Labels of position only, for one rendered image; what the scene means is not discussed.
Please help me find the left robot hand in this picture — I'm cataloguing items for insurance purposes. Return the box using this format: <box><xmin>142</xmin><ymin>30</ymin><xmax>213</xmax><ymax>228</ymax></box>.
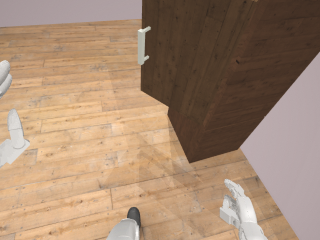
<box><xmin>0</xmin><ymin>60</ymin><xmax>30</xmax><ymax>168</ymax></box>

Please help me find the cupboard door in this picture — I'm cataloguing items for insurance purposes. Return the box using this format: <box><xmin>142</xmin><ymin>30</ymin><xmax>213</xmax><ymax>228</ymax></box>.
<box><xmin>140</xmin><ymin>0</ymin><xmax>258</xmax><ymax>126</ymax></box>

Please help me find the left robot thigh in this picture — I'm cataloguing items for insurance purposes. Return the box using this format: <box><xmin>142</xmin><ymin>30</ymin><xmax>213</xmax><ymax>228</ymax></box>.
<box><xmin>106</xmin><ymin>221</ymin><xmax>140</xmax><ymax>240</ymax></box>

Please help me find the right robot hand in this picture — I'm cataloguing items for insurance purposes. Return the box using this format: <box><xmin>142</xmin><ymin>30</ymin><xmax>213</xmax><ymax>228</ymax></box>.
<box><xmin>219</xmin><ymin>179</ymin><xmax>258</xmax><ymax>229</ymax></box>

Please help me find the handle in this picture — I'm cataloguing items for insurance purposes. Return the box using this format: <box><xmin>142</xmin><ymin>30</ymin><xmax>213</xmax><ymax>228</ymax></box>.
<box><xmin>137</xmin><ymin>26</ymin><xmax>151</xmax><ymax>65</ymax></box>

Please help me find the right robot forearm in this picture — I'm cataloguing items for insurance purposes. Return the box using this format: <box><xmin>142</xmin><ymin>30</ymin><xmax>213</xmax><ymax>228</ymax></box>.
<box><xmin>238</xmin><ymin>222</ymin><xmax>268</xmax><ymax>240</ymax></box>

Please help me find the robot left shin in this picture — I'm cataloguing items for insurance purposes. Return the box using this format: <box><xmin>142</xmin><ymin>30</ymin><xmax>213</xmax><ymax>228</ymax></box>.
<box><xmin>120</xmin><ymin>218</ymin><xmax>138</xmax><ymax>225</ymax></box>

